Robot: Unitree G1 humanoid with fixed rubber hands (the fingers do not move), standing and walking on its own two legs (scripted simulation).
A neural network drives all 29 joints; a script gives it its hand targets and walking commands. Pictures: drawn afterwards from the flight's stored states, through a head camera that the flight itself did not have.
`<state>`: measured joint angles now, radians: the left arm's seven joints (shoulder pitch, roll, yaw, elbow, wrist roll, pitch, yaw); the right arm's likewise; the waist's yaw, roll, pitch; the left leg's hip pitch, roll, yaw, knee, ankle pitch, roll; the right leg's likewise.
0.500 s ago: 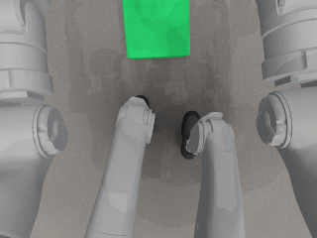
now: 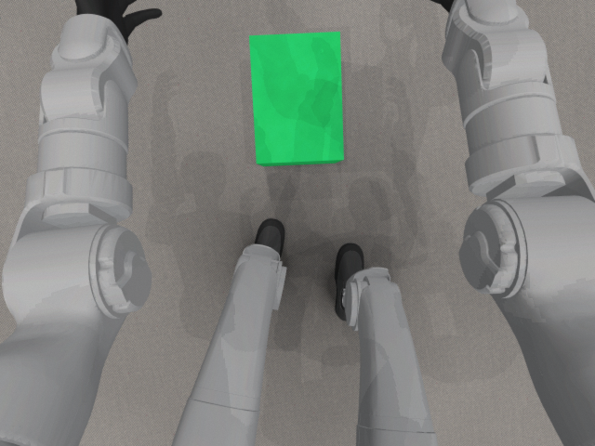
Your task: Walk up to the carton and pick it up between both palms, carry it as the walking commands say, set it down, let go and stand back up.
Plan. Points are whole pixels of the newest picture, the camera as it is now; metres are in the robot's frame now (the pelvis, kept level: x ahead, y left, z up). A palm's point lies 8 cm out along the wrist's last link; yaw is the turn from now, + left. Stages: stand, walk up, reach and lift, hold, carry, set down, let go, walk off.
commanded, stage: let go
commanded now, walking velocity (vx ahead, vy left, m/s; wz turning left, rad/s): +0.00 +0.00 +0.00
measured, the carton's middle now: (297, 107) +0.54 +0.09 -0.57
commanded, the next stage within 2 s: stand in 1.48 s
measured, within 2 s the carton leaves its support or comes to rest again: neither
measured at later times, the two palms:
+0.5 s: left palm (35, 56) +0.44 +0.28 -0.02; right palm (554, 94) +0.48 -0.13 -0.03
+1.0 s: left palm (49, 313) +0.26 +0.22 +0.04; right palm out of the picture +0.31 -0.25 +0.05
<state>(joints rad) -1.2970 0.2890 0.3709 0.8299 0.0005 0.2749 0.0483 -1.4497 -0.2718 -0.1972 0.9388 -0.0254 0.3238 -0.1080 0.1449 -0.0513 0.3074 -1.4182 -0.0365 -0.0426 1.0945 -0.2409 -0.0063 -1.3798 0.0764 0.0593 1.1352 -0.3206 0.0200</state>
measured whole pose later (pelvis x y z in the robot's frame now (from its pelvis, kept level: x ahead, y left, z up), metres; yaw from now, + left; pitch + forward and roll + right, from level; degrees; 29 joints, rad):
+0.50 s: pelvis +0.09 +0.02 +0.08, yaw -1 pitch +33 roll -1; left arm -0.51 0.23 0.25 0.62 0.07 0.10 -0.12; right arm -0.55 -0.09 -0.17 0.56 -0.12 0.15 -0.15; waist 0.10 0.00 -0.02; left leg -1.04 -0.05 -0.03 0.69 -0.21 0.03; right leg -1.00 0.04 0.09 0.69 -0.27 0.04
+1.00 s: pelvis +0.11 -0.03 +0.12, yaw +1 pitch +4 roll +1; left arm 0.20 0.23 0.05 0.46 0.01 0.04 -0.10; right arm 0.15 -0.19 -0.06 0.48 -0.02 0.04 0.01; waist 0.03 -0.02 0.06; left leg -0.31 -0.02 -0.08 0.43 -0.20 -0.03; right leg -0.28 0.05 0.04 0.49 -0.28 -0.05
